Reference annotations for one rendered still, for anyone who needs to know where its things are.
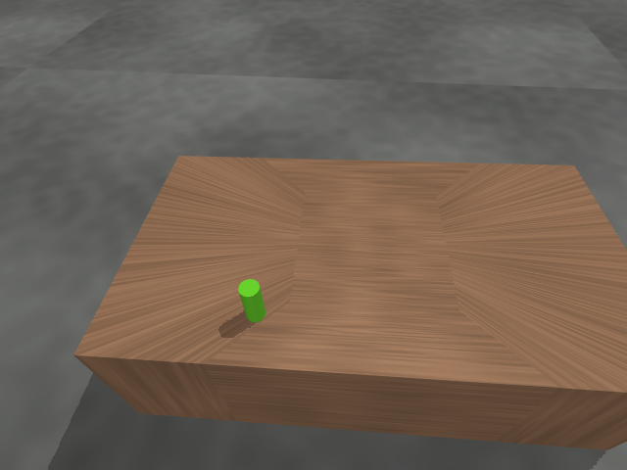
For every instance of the can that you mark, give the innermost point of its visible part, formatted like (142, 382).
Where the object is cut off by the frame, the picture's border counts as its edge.
(252, 300)

